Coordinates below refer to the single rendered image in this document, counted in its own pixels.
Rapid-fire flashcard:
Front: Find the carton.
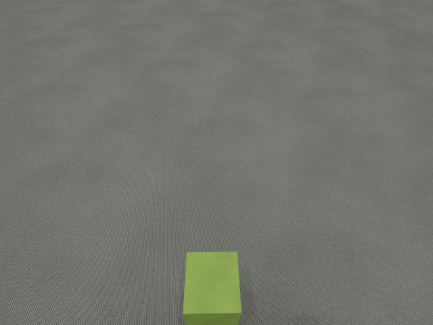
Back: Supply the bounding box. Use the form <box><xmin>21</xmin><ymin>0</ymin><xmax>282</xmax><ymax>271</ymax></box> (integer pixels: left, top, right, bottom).
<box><xmin>183</xmin><ymin>252</ymin><xmax>242</xmax><ymax>325</ymax></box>

